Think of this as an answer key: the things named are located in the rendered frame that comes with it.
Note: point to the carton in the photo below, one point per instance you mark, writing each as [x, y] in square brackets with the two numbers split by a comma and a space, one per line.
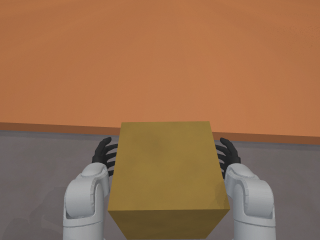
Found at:
[167, 181]

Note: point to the robot left forearm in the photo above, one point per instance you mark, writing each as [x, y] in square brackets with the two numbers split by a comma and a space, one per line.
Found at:
[83, 210]

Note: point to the left robot hand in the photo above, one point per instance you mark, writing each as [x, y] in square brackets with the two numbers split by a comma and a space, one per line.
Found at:
[101, 155]

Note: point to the robot right forearm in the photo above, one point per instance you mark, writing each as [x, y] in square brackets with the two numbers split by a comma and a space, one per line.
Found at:
[253, 204]

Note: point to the right robot hand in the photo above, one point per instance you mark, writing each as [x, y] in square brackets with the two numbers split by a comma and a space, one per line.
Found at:
[231, 155]

